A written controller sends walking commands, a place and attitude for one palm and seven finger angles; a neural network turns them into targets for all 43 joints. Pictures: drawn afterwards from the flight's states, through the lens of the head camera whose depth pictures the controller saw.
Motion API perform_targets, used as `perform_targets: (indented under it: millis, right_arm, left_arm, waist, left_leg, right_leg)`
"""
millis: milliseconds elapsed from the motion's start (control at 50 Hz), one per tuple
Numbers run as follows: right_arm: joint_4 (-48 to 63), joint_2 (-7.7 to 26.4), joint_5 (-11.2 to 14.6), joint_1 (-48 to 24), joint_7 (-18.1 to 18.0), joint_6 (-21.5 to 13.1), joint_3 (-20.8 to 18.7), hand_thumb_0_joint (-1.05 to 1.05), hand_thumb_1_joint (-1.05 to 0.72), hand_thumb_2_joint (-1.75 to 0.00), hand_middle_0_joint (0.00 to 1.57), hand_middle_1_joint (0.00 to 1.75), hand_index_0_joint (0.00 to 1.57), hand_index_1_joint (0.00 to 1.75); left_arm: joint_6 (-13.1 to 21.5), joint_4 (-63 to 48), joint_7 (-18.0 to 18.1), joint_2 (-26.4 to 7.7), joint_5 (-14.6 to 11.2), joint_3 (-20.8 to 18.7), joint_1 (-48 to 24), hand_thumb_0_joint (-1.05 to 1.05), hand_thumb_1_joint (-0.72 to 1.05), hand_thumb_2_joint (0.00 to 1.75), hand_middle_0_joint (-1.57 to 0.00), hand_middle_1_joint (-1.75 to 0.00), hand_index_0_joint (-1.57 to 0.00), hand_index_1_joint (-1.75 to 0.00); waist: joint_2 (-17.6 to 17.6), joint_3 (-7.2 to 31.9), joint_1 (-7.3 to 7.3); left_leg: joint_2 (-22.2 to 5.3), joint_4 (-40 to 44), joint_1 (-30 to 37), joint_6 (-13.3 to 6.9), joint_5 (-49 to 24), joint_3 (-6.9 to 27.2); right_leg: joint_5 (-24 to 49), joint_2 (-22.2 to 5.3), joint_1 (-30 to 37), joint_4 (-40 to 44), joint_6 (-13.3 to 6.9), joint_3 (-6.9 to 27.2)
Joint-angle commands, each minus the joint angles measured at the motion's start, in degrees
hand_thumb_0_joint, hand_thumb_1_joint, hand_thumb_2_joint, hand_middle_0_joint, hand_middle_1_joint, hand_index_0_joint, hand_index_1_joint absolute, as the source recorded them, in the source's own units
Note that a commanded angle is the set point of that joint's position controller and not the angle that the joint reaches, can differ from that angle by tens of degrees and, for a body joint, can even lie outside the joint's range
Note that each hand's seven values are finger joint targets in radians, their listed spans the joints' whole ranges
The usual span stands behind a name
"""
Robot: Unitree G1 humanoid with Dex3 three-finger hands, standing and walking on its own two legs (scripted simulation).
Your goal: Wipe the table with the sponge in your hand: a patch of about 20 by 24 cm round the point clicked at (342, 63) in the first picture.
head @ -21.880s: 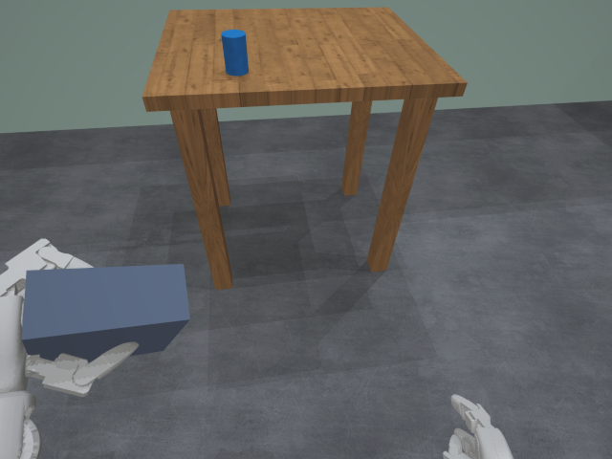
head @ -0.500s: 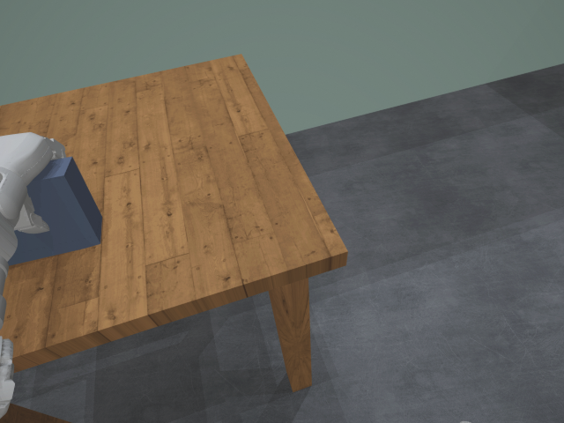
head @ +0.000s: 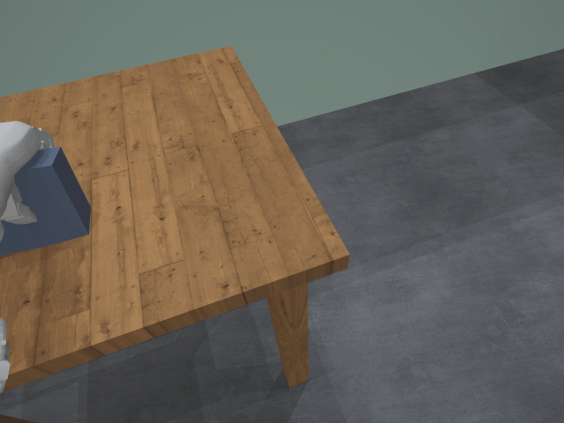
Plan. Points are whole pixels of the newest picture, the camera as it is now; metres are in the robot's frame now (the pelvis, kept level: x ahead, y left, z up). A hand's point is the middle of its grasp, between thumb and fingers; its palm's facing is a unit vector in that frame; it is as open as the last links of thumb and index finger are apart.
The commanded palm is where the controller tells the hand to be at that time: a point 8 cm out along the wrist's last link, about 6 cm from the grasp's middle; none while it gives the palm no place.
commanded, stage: wipe forward along the first lane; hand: left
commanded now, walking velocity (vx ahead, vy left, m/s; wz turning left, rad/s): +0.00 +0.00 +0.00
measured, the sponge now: (32, 214) +0.37 +0.38 +0.11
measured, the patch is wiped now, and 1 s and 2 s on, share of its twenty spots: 0.50 0.65 0.80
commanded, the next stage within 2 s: slide across to the middle lane in 0.22 s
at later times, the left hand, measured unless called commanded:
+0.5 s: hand (21, 175) +0.40 +0.38 +0.16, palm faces -0.12 +0.07 -0.99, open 9.7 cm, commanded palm +0.40 +0.36 +0.20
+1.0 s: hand (81, 150) +0.44 +0.31 +0.16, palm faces +0.01 +0.02 -1.00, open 9.7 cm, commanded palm +0.41 +0.31 +0.22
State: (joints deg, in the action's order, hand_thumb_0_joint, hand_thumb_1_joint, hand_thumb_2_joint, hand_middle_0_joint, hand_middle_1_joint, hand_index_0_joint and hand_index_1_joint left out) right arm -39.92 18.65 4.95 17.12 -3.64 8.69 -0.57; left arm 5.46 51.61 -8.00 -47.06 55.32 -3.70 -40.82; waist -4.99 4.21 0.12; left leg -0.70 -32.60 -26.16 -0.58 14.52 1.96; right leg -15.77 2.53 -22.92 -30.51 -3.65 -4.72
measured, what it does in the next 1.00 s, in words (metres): stands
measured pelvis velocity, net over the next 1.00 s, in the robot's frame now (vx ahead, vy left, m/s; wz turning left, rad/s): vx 0.03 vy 0.03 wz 0.01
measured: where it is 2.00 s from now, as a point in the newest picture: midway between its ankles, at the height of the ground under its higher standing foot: outside the picture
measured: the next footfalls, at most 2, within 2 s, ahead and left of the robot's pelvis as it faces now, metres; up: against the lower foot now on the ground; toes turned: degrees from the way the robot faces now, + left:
none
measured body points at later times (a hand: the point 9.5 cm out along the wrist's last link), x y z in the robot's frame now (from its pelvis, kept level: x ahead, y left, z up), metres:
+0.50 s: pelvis +0.01 +0.02 +0.00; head +0.04 +0.00 +0.45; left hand +0.40 +0.37 +0.21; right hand +0.12 -0.24 -0.13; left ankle +0.02 +0.13 -0.73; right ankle -0.01 -0.08 -0.73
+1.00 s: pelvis +0.03 +0.03 +0.01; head +0.06 +0.00 +0.46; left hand +0.44 +0.30 +0.22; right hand +0.20 -0.20 -0.11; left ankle +0.02 +0.13 -0.73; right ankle -0.01 -0.08 -0.73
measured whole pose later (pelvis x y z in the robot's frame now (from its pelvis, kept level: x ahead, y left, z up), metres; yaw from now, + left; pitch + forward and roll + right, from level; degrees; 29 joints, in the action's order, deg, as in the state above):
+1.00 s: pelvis +0.03 +0.03 +0.01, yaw +0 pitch +5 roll +0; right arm -38.5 16.0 4.0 7.5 -0.6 8.5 2.2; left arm -15.7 30.4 -4.5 -32.0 54.0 7.9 -38.4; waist -4.7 2.4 1.8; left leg 2.6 -23.7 -15.3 -2.2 13.0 1.0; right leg -14.9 -0.6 -12.5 -22.7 -0.9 -3.5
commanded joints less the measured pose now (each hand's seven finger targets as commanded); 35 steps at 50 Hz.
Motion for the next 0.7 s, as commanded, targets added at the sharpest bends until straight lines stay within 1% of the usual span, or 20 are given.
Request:
perform_targets:
  millis: [0,20,80,120,180,200,260,280,300,320,420,440,480,500,520,540,560,600,620,680]
  right_arm:
    - [5.99,8.03,0.00,-0.26,-0.55,-1.56,-2.62,0.00,-0.90,-0.90,0.20,0.30,0.20,0.30]
    - [5.88,7.85,-0.01,-0.19,-0.43,-1.30,-2.56,0.00,-0.90,-0.90,0.20,0.30,0.20,0.30]
    - [5.88,7.94,0.16,-0.96,-0.33,-1.06,-2.46,0.00,-0.90,-0.90,0.20,0.30,0.20,0.30]
    - [5.62,8.06,0.18,-0.78,-0.45,-1.07,-2.30,0.00,-0.90,-0.90,0.20,0.30,0.20,0.30]
    - [5.88,7.95,0.22,-1.30,-0.32,-0.95,-2.27,0.00,-0.90,-0.90,0.20,0.30,0.20,0.30]
    - [6.48,7.83,0.19,-1.86,-0.32,-1.05,-1.96,0.00,-0.90,-0.90,0.20,0.30,0.20,0.30]
    - [6.03,7.84,-0.04,-1.50,-0.13,-0.69,-2.13,0.00,-0.90,-0.90,0.20,0.30,0.20,0.30]
    - [6.49,7.54,-0.03,-1.81,-0.06,-0.70,-2.12,0.00,-0.90,-0.90,0.20,0.30,0.20,0.30]
    - [6.78,7.57,-0.15,-1.89,-0.12,-0.69,-2.05,0.00,-0.90,-0.90,0.20,0.30,0.20,0.30]
    - [6.94,7.08,-0.09,-2.27,0.04,-0.64,-2.07,0.00,-0.90,-0.90,0.20,0.30,0.20,0.30]
    - [7.01,6.73,-0.09,-3.46,0.04,-0.96,-2.19,0.00,-0.90,-0.90,0.20,0.30,0.20,0.30]
    - [7.42,6.54,-0.04,-4.05,0.10,-1.06,-2.12,0.00,-0.90,-0.90,0.20,0.30,0.20,0.30]
    - [7.17,6.53,0.05,-4.51,0.08,-1.34,-2.04,0.00,-0.90,-0.90,0.20,0.30,0.20,0.30]
    - [7.28,6.61,0.12,-5.16,-0.09,-1.65,-1.79,0.00,-0.90,-0.90,0.20,0.30,0.20,0.30]
    - [7.04,6.15,0.10,-5.25,0.04,-1.85,-1.84,0.00,-0.90,-0.90,0.20,0.30,0.20,0.30]
    - [6.63,6.35,-0.04,-5.13,0.06,-1.82,-2.00,0.00,-0.90,-0.90,0.20,0.30,0.20,0.30]
    - [6.48,6.32,0.06,-5.67,0.12,-1.94,-1.77,0.00,-0.90,-0.90,0.20,0.30,0.20,0.30]
    - [7.26,6.03,-0.04,-6.70,0.21,-2.57,-1.60,0.00,-0.90,-0.90,0.20,0.30,0.20,0.30]
    - [6.74,5.97,-0.11,-6.72,0.31,-2.60,-1.61,0.00,-0.90,-0.90,0.20,0.30,0.20,0.30]
    - [6.86,5.84,-0.27,-7.91,0.82,-2.53,-1.50,0.00,-0.90,-0.90,0.20,0.30,0.20,0.30]
  left_arm:
    - [-0.45,-4.94,3.11,-10.74,0.32,-2.04,-12.73,0.00,0.10,1.30,-1.20,-1.60,-1.20,-1.60]
    - [-0.74,-4.66,3.33,-9.31,0.15,-0.88,-11.68,0.00,0.10,1.30,-1.20,-1.60,-1.20,-1.60]
    - [-1.82,-4.61,3.62,-9.35,-0.08,-0.80,-11.81,0.00,0.10,1.30,-1.20,-1.60,-1.20,-1.60]
    - [-2.19,-4.05,3.69,-11.00,0.30,-1.58,-13.48,0.00,0.10,1.30,-1.20,-1.60,-1.20,-1.60]
    - [-3.12,-3.46,3.44,-9.29,0.88,-0.13,-12.90,0.00,0.10,1.30,-1.20,-1.60,-1.20,-1.60]
    - [-3.01,-5.20,3.12,-9.17,1.03,0.17,-14.11,0.00,0.10,1.30,-1.20,-1.60,-1.20,-1.60]
    - [-4.00,-4.44,3.01,-8.40,1.60,0.84,-13.63,0.00,0.10,1.30,-1.20,-1.60,-1.20,-1.60]
    - [-3.98,-5.59,2.83,-6.82,1.33,2.00,-13.18,0.00,0.10,1.30,-1.20,-1.60,-1.20,-1.60]
    - [-3.67,-6.23,2.58,-8.41,1.25,0.13,-13.10,0.00,0.10,1.30,-1.20,-1.60,-1.20,-1.60]
    - [-3.46,-8.50,2.55,-5.43,0.83,2.71,-13.84,0.00,0.10,1.30,-1.20,-1.60,-1.20,-1.60]
    - [-3.76,-13.30,2.90,-3.69,-1.62,2.66,-15.35,0.00,0.10,1.30,-1.20,-1.60,-1.20,-1.60]
    - [-4.02,-15.01,3.03,-1.71,-2.30,4.27,-15.46,0.00,0.10,1.30,-1.20,-1.60,-1.20,-1.60]
    - [-4.94,-15.58,3.19,-1.59,-3.10,4.02,-15.76,0.00,0.10,1.30,-1.20,-1.60,-1.20,-1.60]
    - [-4.94,-17.31,3.16,-2.55,-3.26,3.24,-17.81,0.00,0.10,1.30,-1.20,-1.60,-1.20,-1.60]
    - [-5.27,-19.10,3.19,0.46,-3.66,6.16,-18.94,0.00,0.10,1.30,-1.20,-1.60,-1.20,-1.60]
    - [-5.99,-18.39,3.46,-1.11,-3.69,4.42,-17.38,0.00,0.10,1.30,-1.20,-1.60,-1.20,-1.60]
    - [-6.37,-19.52,3.37,0.34,-3.54,5.95,-19.20,0.00,0.10,1.30,-1.20,-1.60,-1.20,-1.60]
    - [-6.98,-23.57,3.26,0.87,-3.97,6.14,-20.06,0.00,0.10,1.30,-1.20,-1.60,-1.20,-1.60]
    - [-7.64,-24.33,3.44,1.43,-3.86,7.05,-20.60,0.00,0.10,1.30,-1.20,-1.60,-1.20,-1.60]
    - [-10.03,-26.60,3.61,2.52,-3.86,7.38,-18.83,0.00,0.10,1.30,-1.20,-1.60,-1.20,-1.60]
  waist:
    - [7.07,8.75,-1.37]
    - [7.92,8.62,-1.58]
    - [9.63,6.49,-1.91]
    - [8.41,6.67,-1.88]
    - [8.99,6.25,-1.87]
    - [5.81,7.24,-1.55]
    - [7.29,7.37,-1.86]
    - [6.68,7.88,-1.70]
    - [6.21,9.39,-1.11]
    - [5.39,9.81,-1.51]
    - [6.07,9.43,-1.65]
    - [5.35,9.10,-1.63]
    - [6.18,8.08,-1.73]
    - [4.03,8.94,-1.52]
    - [4.03,9.60,-2.07]
    - [4.09,9.08,-1.72]
    - [4.40,8.75,-2.19]
    - [1.74,11.45,-1.47]
    - [1.63,11.52,-1.89]
    - [1.90,12.02,-1.12]
  left_leg:
    - [3.48,3.30,2.53,-3.44,-3.88,-1.20]
    - [3.70,3.23,2.79,-3.42,-4.04,-1.43]
    - [3.72,3.68,1.98,-3.45,-1.74,-1.75]
    - [3.83,4.26,2.18,-3.40,-2.10,-1.40]
    - [3.85,4.45,2.72,-3.30,-2.20,-1.50]
    - [3.69,4.93,3.66,-3.28,-3.49,-1.18]
    - [3.55,4.75,4.72,-3.16,-3.67,-1.31]
    - [3.65,4.64,5.50,-3.19,-4.52,-1.32]
    - [3.33,4.96,6.05,-3.21,-6.07,-0.96]
    - [3.49,4.76,7.43,-3.18,-6.73,-1.20]
    - [3.11,5.82,10.51,-3.27,-7.30,-0.23]
    - [3.21,6.05,11.21,-3.27,-7.47,-0.03]
    - [3.11,6.67,11.75,-3.22,-6.58,0.24]
    - [2.96,7.22,12.68,-3.13,-8.12,0.63]
    - [3.24,6.99,14.15,-3.15,-8.55,0.64]
    - [2.97,7.36,14.30,-2.98,-7.95,0.93]
    - [3.05,7.49,14.73,-2.88,-8.64,1.12]
    - [2.97,8.03,16.92,-2.68,-11.63,1.61]
    - [3.06,7.78,17.89,-2.60,-12.31,1.54]
    - [2.86,8.36,18.91,-1.92,-14.87,2.05]
  right_leg:
    - [10.01,-1.17,6.58,6.65,1.03,6.27]
    - [10.21,-1.07,6.90,6.56,1.28,6.02]
    - [8.18,-1.20,6.58,7.61,1.65,6.30]
    - [7.58,-1.09,6.63,7.40,1.39,6.04]
    - [7.19,-0.91,5.98,7.64,1.43,5.46]
    - [7.91,-0.97,5.93,7.54,0.85,5.52]
    - [7.82,-0.67,5.70,7.50,1.10,4.93]
    - [8.66,-0.71,6.07,7.41,1.00,4.93]
    - [9.88,-0.73,6.79,7.21,0.58,5.00]
    - [10.31,-0.75,6.80,6.96,0.76,4.80]
    - [9.52,-0.63,6.58,7.71,0.64,4.28]
    - [9.43,-0.66,6.55,7.83,0.63,4.02]
    - [8.37,-0.68,6.48,8.51,0.67,3.79]
    - [8.95,-0.74,6.50,8.68,0.23,3.90]
    - [9.06,-0.75,6.71,8.36,0.44,3.79]
    - [8.24,-0.67,6.55,8.60,0.35,3.51]
    - [8.72,-0.61,6.31,8.73,0.29,3.29]
    - [10.26,-0.71,7.77,8.70,-0.25,3.40]
    - [10.52,-0.70,7.91,8.55,-0.15,3.27]
    - [11.74,-0.69,9.34,8.51,-0.36,2.68]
